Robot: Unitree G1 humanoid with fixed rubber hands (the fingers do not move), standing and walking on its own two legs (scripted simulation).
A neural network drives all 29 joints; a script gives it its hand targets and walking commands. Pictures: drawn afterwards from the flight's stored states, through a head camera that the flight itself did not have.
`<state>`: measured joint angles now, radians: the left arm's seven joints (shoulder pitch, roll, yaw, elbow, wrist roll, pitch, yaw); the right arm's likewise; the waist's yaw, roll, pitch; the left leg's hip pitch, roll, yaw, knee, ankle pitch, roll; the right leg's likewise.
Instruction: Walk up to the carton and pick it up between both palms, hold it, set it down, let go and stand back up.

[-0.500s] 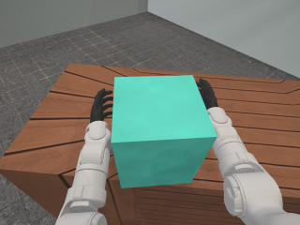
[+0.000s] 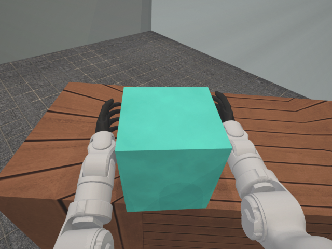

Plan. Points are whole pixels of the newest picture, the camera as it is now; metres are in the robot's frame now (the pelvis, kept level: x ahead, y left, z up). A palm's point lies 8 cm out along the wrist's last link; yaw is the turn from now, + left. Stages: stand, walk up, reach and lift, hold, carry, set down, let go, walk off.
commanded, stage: reach and lift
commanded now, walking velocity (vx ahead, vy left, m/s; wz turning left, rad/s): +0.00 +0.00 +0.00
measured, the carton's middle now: (166, 150) +0.36 -0.02 +0.08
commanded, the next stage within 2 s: none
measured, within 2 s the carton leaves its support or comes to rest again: neither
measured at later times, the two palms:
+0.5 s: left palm (90, 114) +0.38 +0.15 +0.19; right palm (223, 107) +0.39 -0.15 +0.20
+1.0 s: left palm (82, 98) +0.38 +0.16 +0.23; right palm (224, 96) +0.38 -0.14 +0.24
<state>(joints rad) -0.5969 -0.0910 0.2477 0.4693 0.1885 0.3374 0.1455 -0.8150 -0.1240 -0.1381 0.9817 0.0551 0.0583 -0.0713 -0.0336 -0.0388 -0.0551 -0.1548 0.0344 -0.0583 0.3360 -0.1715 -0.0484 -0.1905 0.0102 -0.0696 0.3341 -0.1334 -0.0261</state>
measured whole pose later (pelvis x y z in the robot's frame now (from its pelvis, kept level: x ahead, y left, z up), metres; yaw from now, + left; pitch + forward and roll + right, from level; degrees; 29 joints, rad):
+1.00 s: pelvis -0.01 +0.01 +0.00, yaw +0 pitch -5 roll +0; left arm -0.81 0.06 0.26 0.45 0.19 0.65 0.01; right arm -0.95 -0.10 -0.13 0.88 0.16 0.35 -0.20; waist -0.07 -0.07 -0.09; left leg -0.08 0.01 -0.06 0.34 -0.17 -0.02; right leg -0.11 -0.01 -0.07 0.32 -0.13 -0.01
